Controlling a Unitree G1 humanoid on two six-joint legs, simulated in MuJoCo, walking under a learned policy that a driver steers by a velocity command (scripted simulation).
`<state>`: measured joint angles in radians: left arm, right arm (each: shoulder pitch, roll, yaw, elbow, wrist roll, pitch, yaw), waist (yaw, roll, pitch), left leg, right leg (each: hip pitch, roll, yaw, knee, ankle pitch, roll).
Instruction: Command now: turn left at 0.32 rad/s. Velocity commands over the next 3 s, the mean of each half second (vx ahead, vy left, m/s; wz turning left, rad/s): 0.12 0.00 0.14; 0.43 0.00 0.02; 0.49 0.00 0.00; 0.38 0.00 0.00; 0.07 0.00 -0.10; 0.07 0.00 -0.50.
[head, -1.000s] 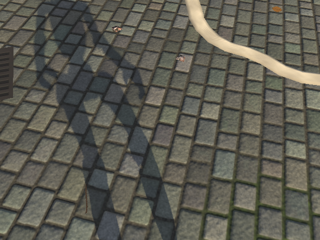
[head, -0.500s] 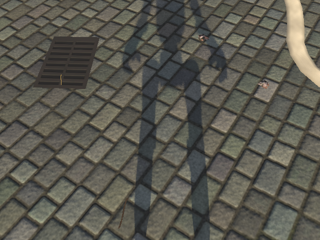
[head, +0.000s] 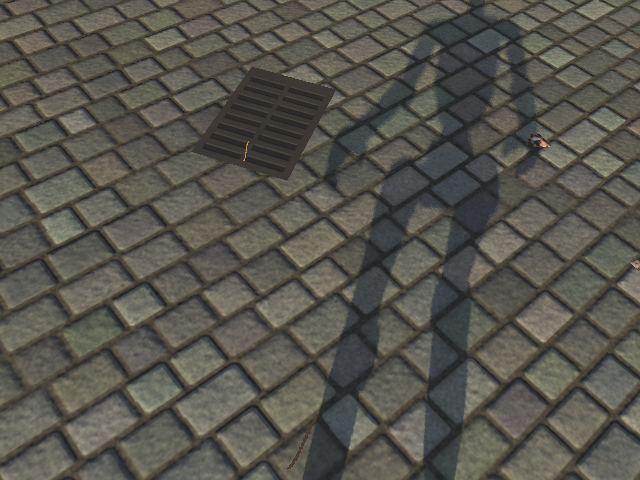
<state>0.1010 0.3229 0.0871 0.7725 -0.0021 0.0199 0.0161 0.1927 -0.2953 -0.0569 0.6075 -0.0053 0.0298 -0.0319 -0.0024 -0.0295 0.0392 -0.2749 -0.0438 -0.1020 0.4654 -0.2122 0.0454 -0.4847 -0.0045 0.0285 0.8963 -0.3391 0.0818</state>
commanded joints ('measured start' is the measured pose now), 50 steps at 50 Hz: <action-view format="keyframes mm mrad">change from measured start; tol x32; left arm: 1 -45 60 3 -75 -6 -15 -10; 41 -230 19 -41 -169 -25 -117 -82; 50 173 99 -1 -44 -13 -101 -44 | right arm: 1 -6 -163 -44 -55 -6 -6 3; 50 173 -133 -18 116 59 -134 28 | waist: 1 -30 190 -123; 9 -77 -145 -134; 22 -48 -110 39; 25 -116 316 -14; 42 -61 133 83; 48 112 -241 -502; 50 91 -75 -164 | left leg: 1 127 244 -220 -80 334 189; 22 130 12 140 11 -87 28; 25 389 365 -536 -268 -322 232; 41 275 275 -17 -332 255 130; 45 331 250 51 -9 807 69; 48 -346 -28 -38 841 -346 -41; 50 -470 95 -9 875 -217 -15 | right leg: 1 44 -13 4 -114 -26 -3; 9 348 -232 193 -509 517 -215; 16 266 -226 293 -664 -413 -236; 20 234 -289 344 -699 -344 -281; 29 -423 -85 49 202 -7 -151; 45 214 53 -107 -376 294 -191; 48 953 -392 782 -580 -68 -442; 50 635 -320 521 -646 -137 -348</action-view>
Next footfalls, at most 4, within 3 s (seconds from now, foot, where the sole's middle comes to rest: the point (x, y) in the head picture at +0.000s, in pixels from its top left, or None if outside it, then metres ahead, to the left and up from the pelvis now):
0.14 right None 0.05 -0.15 -0.78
0.92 right None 0.44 -0.13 -0.78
1.46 left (258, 355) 0.74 0.12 -0.78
1.92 right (350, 260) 1.02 -0.10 -0.78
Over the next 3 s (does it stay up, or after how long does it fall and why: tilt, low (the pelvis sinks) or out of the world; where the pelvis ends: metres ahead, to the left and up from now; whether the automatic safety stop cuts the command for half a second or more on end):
stays up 0.97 0.00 0.00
